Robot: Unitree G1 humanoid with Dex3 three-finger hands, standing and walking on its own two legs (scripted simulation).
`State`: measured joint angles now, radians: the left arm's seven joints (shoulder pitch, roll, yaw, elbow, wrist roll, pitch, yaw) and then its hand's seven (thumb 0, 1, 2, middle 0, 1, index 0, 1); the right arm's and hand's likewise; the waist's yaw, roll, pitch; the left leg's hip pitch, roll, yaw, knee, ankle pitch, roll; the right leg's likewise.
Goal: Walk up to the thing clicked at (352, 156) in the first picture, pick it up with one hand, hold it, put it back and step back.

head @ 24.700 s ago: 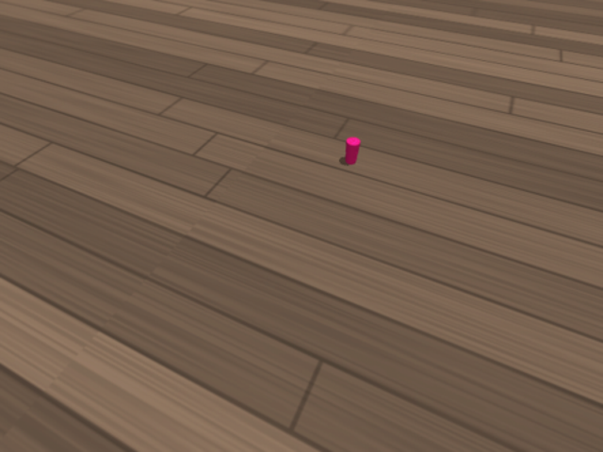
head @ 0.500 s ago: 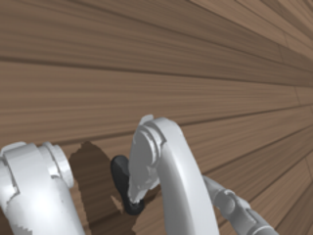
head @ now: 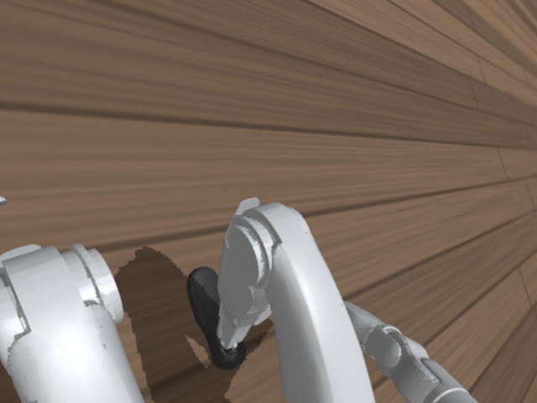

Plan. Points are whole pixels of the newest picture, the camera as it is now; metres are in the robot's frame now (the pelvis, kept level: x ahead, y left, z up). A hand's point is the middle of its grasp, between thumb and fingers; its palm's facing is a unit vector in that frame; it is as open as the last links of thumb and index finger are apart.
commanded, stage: withdraw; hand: left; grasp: from the side
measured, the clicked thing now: out of the picture +0.43 +0.28 -0.22
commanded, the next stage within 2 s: rise in 0.36 s
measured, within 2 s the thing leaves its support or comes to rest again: rests again in 0.02 s
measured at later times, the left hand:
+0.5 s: hand out of the picture +0.41 +0.36 -0.09, palm faces +0.35 -0.94 -0.06, open 17.6 cm
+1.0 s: hand out of the picture +0.30 +0.37 +0.04, palm faces +0.31 -0.83 -0.46, open 17.3 cm
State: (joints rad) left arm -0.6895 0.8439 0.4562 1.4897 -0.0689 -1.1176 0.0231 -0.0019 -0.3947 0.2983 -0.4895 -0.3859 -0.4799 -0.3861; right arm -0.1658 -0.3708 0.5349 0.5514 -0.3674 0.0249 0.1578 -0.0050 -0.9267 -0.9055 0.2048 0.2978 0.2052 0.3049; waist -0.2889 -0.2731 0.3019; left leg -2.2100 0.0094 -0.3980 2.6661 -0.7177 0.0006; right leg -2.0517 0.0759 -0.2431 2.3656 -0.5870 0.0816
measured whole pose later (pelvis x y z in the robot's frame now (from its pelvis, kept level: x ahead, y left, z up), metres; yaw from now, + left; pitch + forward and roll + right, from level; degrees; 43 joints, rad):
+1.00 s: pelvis +0.02 -0.01 +0.12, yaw +10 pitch +31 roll -8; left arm -0.25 0.56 0.35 0.59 0.06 -0.18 -0.02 -0.01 -0.52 0.07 -0.06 -0.06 -0.06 -0.06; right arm 0.09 -0.26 0.04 0.57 0.02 0.17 0.05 0.00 -0.91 -0.91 0.20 0.30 0.20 0.31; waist -0.05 0.01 -0.13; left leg -2.06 0.04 -0.10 2.19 -0.68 0.02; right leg -2.00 0.00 -0.04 2.08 -0.63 0.05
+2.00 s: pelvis +0.10 +0.00 +0.43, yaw +17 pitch +8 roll -3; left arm 0.49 0.22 -0.01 -0.04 -0.02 0.29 0.16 0.00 -0.56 0.04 -0.05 -0.05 -0.05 -0.05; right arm 0.28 -0.20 0.05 0.46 0.02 -0.09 -0.18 0.01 -0.90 -0.90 0.20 0.30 0.20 0.31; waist -0.03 0.04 -0.13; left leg -0.66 0.04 -0.03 1.00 -0.49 -0.01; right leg -0.62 -0.02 -0.05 0.94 -0.46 0.03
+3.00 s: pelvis +0.10 -0.01 +0.43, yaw +17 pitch +6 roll -2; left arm 0.46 0.20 -0.01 0.02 -0.01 0.25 0.14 -0.01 -0.54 0.05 -0.05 -0.05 -0.05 -0.05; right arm 0.28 -0.21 0.03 0.52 0.00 -0.13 -0.18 0.01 -0.90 -0.90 0.20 0.30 0.20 0.30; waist -0.02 0.03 -0.10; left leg -0.61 0.05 -0.04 0.95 -0.45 -0.03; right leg -0.58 -0.02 -0.05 0.90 -0.43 0.01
